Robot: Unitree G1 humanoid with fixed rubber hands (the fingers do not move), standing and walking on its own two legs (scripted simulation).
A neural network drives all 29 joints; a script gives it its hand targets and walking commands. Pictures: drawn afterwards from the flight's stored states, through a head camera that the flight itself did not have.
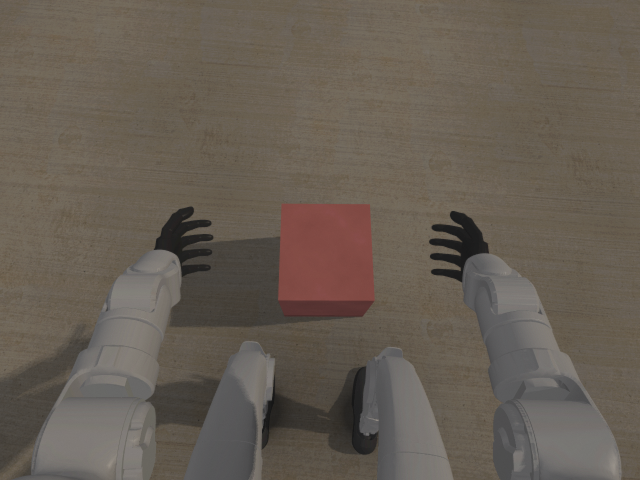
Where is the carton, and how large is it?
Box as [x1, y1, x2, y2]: [278, 204, 374, 316]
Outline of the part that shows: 281,204 278,300 284,315 362,316 374,300 369,204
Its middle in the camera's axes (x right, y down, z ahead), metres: +0.02 +0.06 +1.02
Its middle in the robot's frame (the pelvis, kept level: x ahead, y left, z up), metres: +0.51 +0.00 -0.55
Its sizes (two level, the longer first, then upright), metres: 0.238 0.216 0.223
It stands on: the floor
